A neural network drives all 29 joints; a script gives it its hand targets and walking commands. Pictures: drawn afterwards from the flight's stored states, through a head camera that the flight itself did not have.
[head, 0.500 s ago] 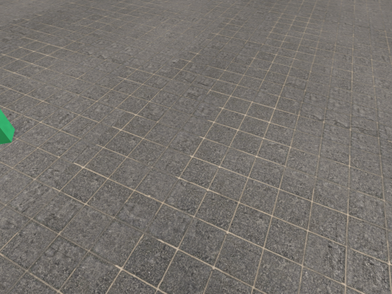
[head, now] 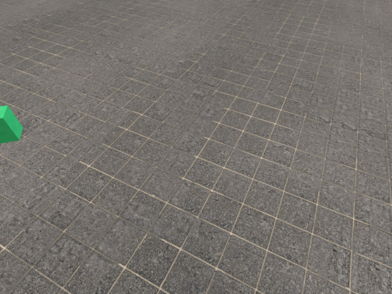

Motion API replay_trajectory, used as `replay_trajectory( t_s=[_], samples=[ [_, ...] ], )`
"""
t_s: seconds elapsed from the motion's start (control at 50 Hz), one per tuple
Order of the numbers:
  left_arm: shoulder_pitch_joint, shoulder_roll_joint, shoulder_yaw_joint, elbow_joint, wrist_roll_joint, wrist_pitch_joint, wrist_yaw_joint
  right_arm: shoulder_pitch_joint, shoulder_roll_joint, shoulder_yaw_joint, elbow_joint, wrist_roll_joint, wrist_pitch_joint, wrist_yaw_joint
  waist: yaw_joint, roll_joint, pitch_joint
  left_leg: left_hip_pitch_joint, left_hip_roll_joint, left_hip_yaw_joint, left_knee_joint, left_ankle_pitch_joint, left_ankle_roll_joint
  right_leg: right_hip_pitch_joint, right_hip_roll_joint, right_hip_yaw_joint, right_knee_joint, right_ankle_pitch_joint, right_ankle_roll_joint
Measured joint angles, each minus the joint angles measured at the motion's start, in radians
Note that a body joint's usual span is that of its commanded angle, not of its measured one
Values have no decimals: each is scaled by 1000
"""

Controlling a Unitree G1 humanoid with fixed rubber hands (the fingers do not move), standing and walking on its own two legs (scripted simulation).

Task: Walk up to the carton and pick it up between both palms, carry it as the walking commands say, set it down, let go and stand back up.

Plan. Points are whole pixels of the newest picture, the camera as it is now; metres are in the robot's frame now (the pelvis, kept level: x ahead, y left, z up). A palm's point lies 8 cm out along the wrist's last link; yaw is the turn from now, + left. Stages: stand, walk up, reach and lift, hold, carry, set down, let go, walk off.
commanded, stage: stand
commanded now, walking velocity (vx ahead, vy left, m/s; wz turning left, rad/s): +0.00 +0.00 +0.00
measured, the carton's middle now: (0, 125) +1.30 +1.36 -0.68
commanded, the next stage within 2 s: walk up in 0.22 s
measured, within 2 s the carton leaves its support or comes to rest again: neither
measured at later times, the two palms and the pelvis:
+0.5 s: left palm out of the picture +0.09 +0.29 -0.12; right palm out of the picture +0.09 -0.29 -0.13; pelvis +0.00 +0.00 -0.01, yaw +3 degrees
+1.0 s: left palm out of the picture +0.07 +0.38 -0.15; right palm out of the picture +0.10 -0.12 -0.14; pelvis +0.04 +0.11 -0.02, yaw +19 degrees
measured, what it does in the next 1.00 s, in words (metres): steps to the left, turning left: left foot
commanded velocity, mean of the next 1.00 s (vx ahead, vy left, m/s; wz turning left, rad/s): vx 0.19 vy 0.05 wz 0.30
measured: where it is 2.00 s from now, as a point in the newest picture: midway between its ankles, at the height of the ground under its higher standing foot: (107, 276)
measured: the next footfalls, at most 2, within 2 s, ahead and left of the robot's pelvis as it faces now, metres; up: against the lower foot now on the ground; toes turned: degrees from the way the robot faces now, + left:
left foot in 0.76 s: +0.01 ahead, +0.18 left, +0.00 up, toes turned +20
right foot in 1.24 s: +0.32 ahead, +0.08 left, +0.00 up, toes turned +18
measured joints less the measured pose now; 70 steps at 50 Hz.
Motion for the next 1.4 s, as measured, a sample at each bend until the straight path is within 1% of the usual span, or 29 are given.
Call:
replay_trajectory(
  t_s=[0.12, 0.42, 0.46, 0.52, 0.54, 0.58, 0.62, 0.66, 0.72, 0.74, 0.76, 0.78, 0.82, 0.86, 0.9, 0.96, 1.0, 1.04, 1.12, 1.18, 1.22, 1.24, 1.26, 1.28, 1.3, 1.32, 1.34, 1.38, 1.4],
  samples=[
    [-1, -2, -2, 7, -1, 1, 3, 0, 2, 2, 7, -2, 2, 0, 7, -2, -2, 5, 4, -1, -1, -3, -3, 7, 4, -1, -5, -1, -2],
    [-2, -5, 6, 9, 3, -1, 3, -9, 11, 0, 6, -2, 5, -2, -6, -2, 1, 14, 11, -1, -2, -11, -4, 24, 11, -1, -25, 3, -3],
    [-3, -9, 16, -29, -1, 22, 14, 26, 7, -4, -48, -2, 21, 11, -20, -2, -10, -24, 1, -25, 49, -29, -4, -2, -2, -31, 25, -27, 3],
    [-12, -23, 32, -103, 2, 41, 37, 47, 7, -38, -101, 3, 51, 14, -29, 9, 11, -111, -12, -54, 203, -71, 0, -51, -17, -74, 141, -89, 4],
    [-14, -32, 36, -123, 5, 44, 41, 54, 7, -46, -114, 3, 60, 12, -33, 17, 19, -150, -10, -47, 284, -110, 1, -60, -21, -93, 170, -106, 3],
    [-15, -51, 37, -152, 17, 53, 43, 69, 17, -60, -142, 0, 87, 11, -37, 27, 34, -227, -2, -9, 472, -255, -7, -70, -36, -131, 215, -133, 3],
    [-10, -65, 44, -165, 25, 64, 43, 78, 40, -64, -160, -2, 105, 17, -35, 18, 48, -267, 10, 29, 575, -329, -14, -74, -61, -157, 251, -155, 13],
    [2, -74, 47, -167, 32, 70, 43, 81, 66, -61, -177, -6, 115, 26, -36, 7, 55, -272, 27, 46, 574, -347, -8, -83, -84, -178, 281, -172, 29],
    [33, -75, 60, -154, 39, 63, 43, 95, 88, -51, -232, -12, 128, 75, -40, -10, 52, -268, 57, 31, 574, -346, -4, -104, -124, -201, 334, -205, 58],
    [42, -69, 66, -147, 41, 61, 40, 101, 95, -46, -245, -10, 120, 86, -42, -21, 53, -246, 70, 27, 530, -348, 3, -102, -142, -209, 349, -217, 72],
    [49, -61, 72, -137, 44, 58, 36, 110, 103, -42, -257, -10, 107, 92, -43, -36, 54, -220, 77, 36, 470, -304, 12, -102, -167, -212, 372, -232, 85],
    [55, -51, 78, -126, 49, 57, 29, 118, 112, -39, -259, -12, 83, 90, -37, -61, 56, -212, 61, 60, 461, -244, 16, -117, -189, -184, 426, -271, 71],
    [66, -49, 85, -116, 53, 62, 11, 141, 121, -34, -246, -14, 44, 72, -28, -70, 45, -214, 35, 75, 483, -257, 32, -196, -158, -78, 627, -339, 61],
    [60, -55, 86, -120, 50, 61, -7, 171, 132, -29, -216, -16, 26, 51, -22, -68, 38, -185, 10, 76, 451, -270, 50, -255, -128, -22, 766, -298, 50],
    [52, -64, 79, -135, 50, 45, -17, 199, 148, -25, -184, -19, 19, 32, -22, -69, 33, -141, -19, 75, 382, -250, 64, -297, -121, -4, 812, -227, 50],
    [41, -90, 65, -161, 47, 28, -23, 233, 162, -20, -144, -18, 2, 20, -35, -56, 19, -76, -49, 61, 274, -217, 82, -341, -114, -2, 790, -169, 59],
    [31, -105, 54, -172, 43, 25, -24, 259, 168, -18, -126, -14, -14, 16, -51, -45, 1, -33, -64, 45, 205, -199, 90, -353, -107, -3, 722, -147, 69],
    [13, -116, 45, -178, 40, 23, -26, 278, 168, -18, -110, -14, -23, 15, -71, -32, -12, 7, -71, 25, 151, -190, 95, -357, -100, -14, 638, -152, 77],
    [-48, -130, 40, -208, 30, 27, -33, 311, 164, -23, -88, -17, -28, 6, -104, -20, -21, 79, -79, -7, 76, -193, 93, -368, -95, -43, 462, -122, 91],
    [-97, -141, 42, -236, 22, 20, -33, 339, 157, -26, -64, -17, -28, 3, -125, -12, -26, 116, -86, -34, 52, -217, 87, -380, -85, -56, 380, -83, 94],
    [-119, -151, 44, -254, 17, 8, -30, 354, 150, -27, -42, -14, -27, 3, -135, -2, -31, 132, -86, -57, 60, -249, 81, -356, -74, -69, 299, -66, 85],
    [-125, -158, 43, -261, 17, 1, -24, 362, 146, -27, -31, -9, -24, 6, -136, 4, -37, 132, -87, -70, 85, -274, 78, -327, -69, -82, 239, -43, 76],
    [-133, -166, 40, -263, 19, -13, -15, 362, 140, -25, -19, -3, -19, 8, -136, 18, -36, 104, -85, -83, 166, -304, 76, -309, -66, -99, 213, 32, 41],
    [-138, -174, 36, -259, 26, -28, -5, 348, 135, -23, -9, 2, -14, 6, -138, 37, -28, 42, -81, -94, 319, -313, 70, -306, -68, -124, 240, 29, 14],
    [-134, -177, 29, -252, 32, -39, 4, 334, 133, -25, -8, 5, -9, 5, -141, 49, -22, -34, -78, -94, 496, -304, 62, -296, -75, -150, 265, -7, -1],
    [-120, -175, 21, -243, 36, -44, 8, 318, 132, -32, -12, 5, -8, 7, -137, 55, -17, -101, -73, -87, 648, -288, 52, -277, -82, -169, 278, -45, -8],
    [-97, -171, 20, -231, 38, -46, 11, 296, 128, -38, -16, 3, -6, 11, -127, 58, -13, -159, -61, -74, 760, -263, 42, -251, -85, -180, 277, -72, -10],
    [-39, -167, 30, -195, 35, -42, 22, 244, 111, -51, -33, -8, 1, 20, -102, 71, -9, -266, -21, -54, 898, -199, 14, -191, -83, -200, 247, -92, -1],
    [-5, -163, 36, -175, 31, -40, 28, 217, 100, -59, -48, -14, 8, 26, -88, 76, -5, -312, -3, -47, 931, -174, 3, -162, -85, -204, 231, -96, 5]
  ],
)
